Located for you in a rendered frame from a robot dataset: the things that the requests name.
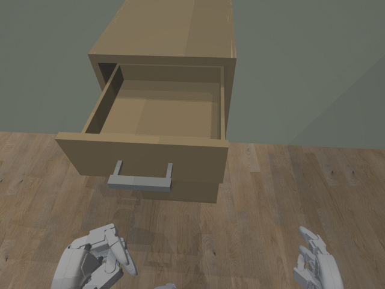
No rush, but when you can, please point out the handle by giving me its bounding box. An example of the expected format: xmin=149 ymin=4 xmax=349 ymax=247
xmin=107 ymin=160 xmax=173 ymax=192

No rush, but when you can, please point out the robot left hand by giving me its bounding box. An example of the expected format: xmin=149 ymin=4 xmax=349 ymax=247
xmin=51 ymin=223 xmax=138 ymax=289

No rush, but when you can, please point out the cabinet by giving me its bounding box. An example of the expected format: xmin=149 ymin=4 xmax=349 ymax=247
xmin=88 ymin=0 xmax=236 ymax=204

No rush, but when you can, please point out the drawer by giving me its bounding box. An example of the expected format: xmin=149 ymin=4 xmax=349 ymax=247
xmin=55 ymin=63 xmax=229 ymax=184

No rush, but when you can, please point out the robot right hand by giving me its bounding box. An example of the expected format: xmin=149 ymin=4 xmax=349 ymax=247
xmin=294 ymin=226 xmax=345 ymax=289

